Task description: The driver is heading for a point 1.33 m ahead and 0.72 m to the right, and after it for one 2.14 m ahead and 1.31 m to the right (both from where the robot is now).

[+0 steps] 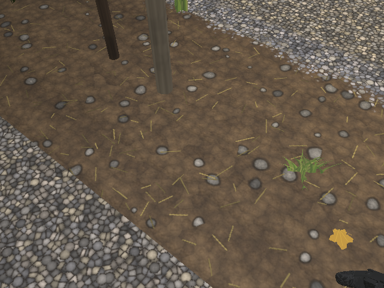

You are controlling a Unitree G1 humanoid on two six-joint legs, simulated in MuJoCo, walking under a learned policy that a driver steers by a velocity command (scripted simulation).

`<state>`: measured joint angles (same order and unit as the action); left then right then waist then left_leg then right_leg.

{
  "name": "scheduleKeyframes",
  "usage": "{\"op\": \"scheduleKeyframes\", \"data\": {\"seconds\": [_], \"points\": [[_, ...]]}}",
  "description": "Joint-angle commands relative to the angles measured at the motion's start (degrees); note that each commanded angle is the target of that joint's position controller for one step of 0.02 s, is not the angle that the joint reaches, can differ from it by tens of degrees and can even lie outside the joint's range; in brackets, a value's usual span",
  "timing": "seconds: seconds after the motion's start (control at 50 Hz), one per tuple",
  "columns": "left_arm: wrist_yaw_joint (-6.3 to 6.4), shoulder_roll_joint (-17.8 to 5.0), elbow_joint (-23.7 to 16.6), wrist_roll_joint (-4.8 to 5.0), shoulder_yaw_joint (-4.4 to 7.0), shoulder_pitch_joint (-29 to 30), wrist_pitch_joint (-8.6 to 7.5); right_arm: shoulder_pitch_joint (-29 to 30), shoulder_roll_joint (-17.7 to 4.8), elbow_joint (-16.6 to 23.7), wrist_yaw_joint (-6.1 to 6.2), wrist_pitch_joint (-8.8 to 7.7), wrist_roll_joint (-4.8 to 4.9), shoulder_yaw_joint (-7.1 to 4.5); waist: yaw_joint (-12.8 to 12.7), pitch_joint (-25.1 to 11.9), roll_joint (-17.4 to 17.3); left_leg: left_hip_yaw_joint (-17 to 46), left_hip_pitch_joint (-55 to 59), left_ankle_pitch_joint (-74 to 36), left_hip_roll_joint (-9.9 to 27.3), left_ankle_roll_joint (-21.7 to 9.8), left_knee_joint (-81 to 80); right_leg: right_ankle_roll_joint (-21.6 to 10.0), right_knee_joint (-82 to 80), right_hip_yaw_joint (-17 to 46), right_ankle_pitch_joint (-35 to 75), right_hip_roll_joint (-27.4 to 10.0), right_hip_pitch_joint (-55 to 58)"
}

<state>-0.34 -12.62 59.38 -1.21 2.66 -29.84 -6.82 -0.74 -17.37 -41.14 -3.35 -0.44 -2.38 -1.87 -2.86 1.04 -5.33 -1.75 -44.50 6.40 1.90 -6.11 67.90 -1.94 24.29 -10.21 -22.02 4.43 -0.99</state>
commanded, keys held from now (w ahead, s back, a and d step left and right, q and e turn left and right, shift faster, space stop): w+e+shift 1.00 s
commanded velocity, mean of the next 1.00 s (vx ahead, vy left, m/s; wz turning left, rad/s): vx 1.00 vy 0.00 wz -0.63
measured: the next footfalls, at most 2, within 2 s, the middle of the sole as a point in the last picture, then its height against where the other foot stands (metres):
left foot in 0.16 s outside the picture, level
right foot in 0.58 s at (261, 227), level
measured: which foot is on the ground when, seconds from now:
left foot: up 0.00-0.14, down 0.16-0.58, up 0.60-0.98, down 1.00-1.00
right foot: down 0.00-0.12, up 0.14-0.56, down 0.58-1.00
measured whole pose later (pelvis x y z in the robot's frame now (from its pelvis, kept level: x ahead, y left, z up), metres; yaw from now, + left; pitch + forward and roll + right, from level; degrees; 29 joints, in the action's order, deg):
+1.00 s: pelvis +0.91 -0.20 -0.01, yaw -41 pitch +3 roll +0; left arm -0.7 -21.1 47.0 -0.5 5.7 -25.6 -3.4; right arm 0.8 -15.9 -32.8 0.3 -5.1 -1.8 1.8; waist -6.4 1.3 0.4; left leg 3.6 -30.6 6.0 2.0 1.2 30.0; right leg -7.9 35.0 17.1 -27.6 9.7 1.9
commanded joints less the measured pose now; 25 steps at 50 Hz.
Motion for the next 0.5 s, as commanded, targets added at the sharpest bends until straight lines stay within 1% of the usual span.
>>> {"op": "scheduleKeyframes", "data": {"seconds": [0.02, 0.04, 0.06, 0.08, 0.1, 0.12, 0.14, 0.16, 0.18, 0.2, 0.22, 0.24, 0.26, 0.28, 0.3, 0.32, 0.34, 0.36, 0.38, 0.4, 0.42, 0.44, 0.46, 0.48, 0.5], "points": [[0.13, -3.8, -3.5, 0.01, -0.73, 2.8, -0.66, 4.3, 2.0, 4.2, -0.33, -1.47, 0.84, 2.21, 2.9, 5.7, 7.3, 0.3, 6.4, -3.4, -2.3, -2.2, -13.4, 1.1, -17.4, 9.4, 54.0, -15.9, -7.3], [0.16, -5.5, -3.1, -0.05, -0.84, 1.3, -0.21, 6.0, 2.4, 5.2, -0.11, -2.16, 0.81, 2.86, 3.6, 8.3, 7.0, -3.0, 10.1, -1.4, -3.4, -2.9, -20.8, 0.9, -16.4, 8.4, 64.1, -16.2, -7.8], [0.49, -6.5, -2.0, 0.29, -0.82, -1.3, 0.38, 7.1, 1.5, 4.7, -0.11, -2.59, 0.46, 3.01, 3.6, 8.0, 6.6, -8.0, 16.2, 0.6, -6.7, -3.1, -24.5, 0.2, -14.6, 7.2, 77.5, -15.8, -6.8], [1.05, -8.3, -1.1, 0.54, -0.68, -3.4, 0.89, 5.4, 1.0, 3.7, 0.17, -2.89, -0.21, 2.91, 4.8, 5.9, 7.9, -8.8, 23.8, 1.7, -8.8, -3.2, -26.9, -1.0, -9.7, 7.2, 84.5, -16.1, -6.1], [1.37, -10.5, -1.4, 0.43, -0.50, -2.5, 1.21, -1.6, -1.5, 1.4, 0.73, -2.89, -0.50, 1.97, 8.8, 0.7, 9.2, -6.5, 33.6, 2.6, -9.1, -3.9, -28.5, -1.8, -1.2, 8.1, 85.4, -17.0, -6.0], [1.43, -12.9, -2.1, 0.41, -0.22, 0.6, 1.28, -14.0, -5.0, -2.4, 1.57, -2.82, -0.40, 0.42, 15.2, -5.1, 11.2, -2.3, 45.8, 2.5, -7.3, -5.7, -32.2, -2.6, 12.3, 8.9, 82.4, -17.5, -8.2], [0.83, -13.1, -3.7, 0.59, -0.07, 5.0, 1.23, -24.8, -8.9, -5.6, 2.57, -2.95, -0.94, -1.32, 20.6, -10.2, 10.3, 4.7, 60.2, 3.8, -0.7, -7.9, -37.2, -3.2, 30.5, 7.2, 61.9, -13.7, -17.0], [0.26, -5.3, -5.8, 0.30, -1.19, 3.2, 1.19, -26.3, -12.3, -6.0, 3.22, -3.45, -2.21, -2.12, 15.1, -16.9, -1.9, 21.4, 70.9, 5.5, 16.1, -9.5, -35.8, -4.7, 53.8, 7.2, -6.0, -6.0, -29.0], [0.91, -7.2, -7.7, 3.09, -0.37, -1.1, 1.69, -23.5, -11.1, -4.1, 3.61, -3.48, -1.96, -2.02, 11.4, -21.2, 0.6, 38.4, 74.0, 9.6, 24.6, -13.4, -42.7, -6.1, 63.0, 13.0, -5.8, -4.9, -40.2], [1.00, -9.4, -8.6, 2.38, 0.23, 5.4, 1.98, -20.4, -7.3, -5.4, 3.82, -3.68, -0.39, -1.85, 11.2, -10.5, 6.0, 31.8, 64.2, 12.7, 20.0, -11.2, -49.2, -6.2, 58.4, 12.9, 2.3, -7.6, -44.2], [0.41, -7.4, -9.1, 2.27, 0.11, 6.4, 2.37, -16.9, -4.8, -5.9, 3.85, -4.41, -0.13, -1.36, 8.4, -2.6, 4.3, 25.2, 56.1, 9.6, 17.7, -9.4, -52.7, -5.8, 54.3, 12.9, 4.7, -9.1, -44.3], [0.04, -5.8, -8.1, 1.67, 0.06, 6.1, 3.24, -14.8, -2.8, -6.3, 3.78, -5.18, -0.02, -1.10, 5.9, 1.6, 5.8, 19.7, 49.2, 7.1, 15.0, -7.2, -55.1, -5.0, 52.1, 13.4, 5.5, -10.3, -42.2], [-0.54, -4.1, -7.0, 0.89, -0.07, 4.1, 4.47, -14.1, -1.4, -6.4, 4.14, -5.78, 0.40, -0.75, 3.7, 3.2, 5.9, 13.9, 44.9, 6.8, 12.7, -4.9, -57.5, -4.0, 51.6, 13.4, 6.8, -11.0, -39.9], [-0.97, -2.5, -7.0, 0.26, -0.14, 3.0, 5.51, -14.6, -0.3, -7.1, 4.06, -6.40, 1.14, -0.47, 2.1, 4.1, 4.4, 9.8, 41.6, 3.3, 12.1, -3.5, -58.5, -3.4, 50.1, 13.4, 7.6, -11.8, -38.2], [-1.44, -2.0, -8.2, 0.06, -0.03, 4.8, 6.19, -14.9, -0.2, -7.9, 3.80, -6.99, 1.85, -0.55, 1.0, 4.8, 3.2, 7.0, 39.9, 2.0, 11.8, -2.7, -60.1, -2.8, 48.9, 13.2, 8.0, -12.7, -39.1], [-1.83, -2.2, -9.7, -0.16, 0.17, 8.3, 6.53, -15.4, 0.2, -8.6, 3.67, -7.52, 2.39, -0.57, 0.8, 6.4, 3.1, 3.2, 38.3, -0.8, 10.6, -1.6, -61.4, -2.3, 47.8, 12.4, 10.0, -13.3, -40.6], [-2.26, -2.1, -11.1, -0.02, 0.20, 11.0, 6.62, -15.2, 0.2, -8.8, 3.55, -7.94, 2.40, -0.54, 0.5, 6.4, 3.0, -0.9, 37.1, -3.3, 8.9, -0.5, -62.4, -2.2, 46.3, 11.1, 13.0, -13.0, -41.2], [-2.54, -1.6, -13.2, 0.14, -0.10, 14.5, 6.38, -15.5, 0.4, -9.2, 3.41, -8.33, 2.22, -0.42, 0.4, 7.7, 1.6, -5.1, 35.0, -10.6, 7.7, 0.4, -62.5, -2.3, 43.0, 9.7, 16.5, -13.0, -41.1], [-2.83, -1.1, -14.8, 0.44, -0.47, 17.5, 6.12, -15.5, 0.3, -9.4, 3.39, -8.64, 1.97, -0.39, 0.3, 8.3, 0.4, -8.0, 33.6, -14.9, 6.6, 0.8, -62.8, -2.6, 38.8, 8.3, 20.3, -12.7, -40.3], [-3.11, -1.4, -15.8, 0.58, -0.63, 19.7, 5.88, -15.4, 0.3, -9.7, 3.48, -8.83, 1.90, -0.30, 0.1, 8.8, 1.2, -10.8, 32.8, -18.4, 5.3, 1.6, -63.1, -3.2, 34.2, 6.7, 24.0, -12.0, -38.2], [-3.47, -1.8, -16.6, 0.73, -0.83, 21.5, 5.65, -15.7, -0.5, -9.8, 3.73, -8.89, 2.04, -0.28, 0.2, 8.7, 2.9, -12.8, 32.9, -22.5, 4.7, 2.4, -63.7, -4.0, 28.7, 4.1, 26.7, -10.6, -35.4], [-3.82, -1.8, -16.9, 0.89, -1.04, 21.9, 5.64, -16.2, -1.8, -9.7, 4.10, -9.03, 2.15, -0.31, 0.2, 7.7, 3.9, -14.3, 33.9, -31.0, 5.2, 3.2, -63.0, -4.7, 24.8, 2.2, 29.5, -8.9, -31.9], [-4.12, -2.3, -17.9, 0.33, -1.12, 22.8, 5.43, -17.7, -3.7, -9.8, 4.38, -9.35, 2.54, -0.55, -0.1, 7.8, 3.5, -14.6, 36.2, -43.1, 7.2, 3.7, -60.7, -5.7, 21.0, 0.3, 31.3, -7.3, -29.2], [-4.24, -3.8, -17.6, -0.05, -0.87, 21.9, 5.44, -18.7, -5.3, -9.9, 4.89, -9.05, 2.54, -0.87, -0.8, 6.0, 2.6, -15.1, 40.8, -55.3, 7.9, 4.4, -56.8, -6.6, 19.5, -1.8, 29.9, -4.4, -27.2], [-4.16, -5.5, -16.8, -0.16, -0.46, 19.1, 5.54, -18.8, -7.5, -9.4, 5.52, -8.29, 2.27, -1.38, -2.5, 3.1, 0.5, -14.8, 44.2, -64.0, 8.8, 5.0, -51.4, -7.4, 18.6, -2.7, 27.0, -2.2, -23.5]]}}
Keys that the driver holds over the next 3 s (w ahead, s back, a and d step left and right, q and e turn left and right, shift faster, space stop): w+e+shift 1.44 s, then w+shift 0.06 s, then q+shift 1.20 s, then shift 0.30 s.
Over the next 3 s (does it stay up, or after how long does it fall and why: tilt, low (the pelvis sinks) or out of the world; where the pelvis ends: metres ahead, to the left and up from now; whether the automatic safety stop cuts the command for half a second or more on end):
stays up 1.36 -0.95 0.01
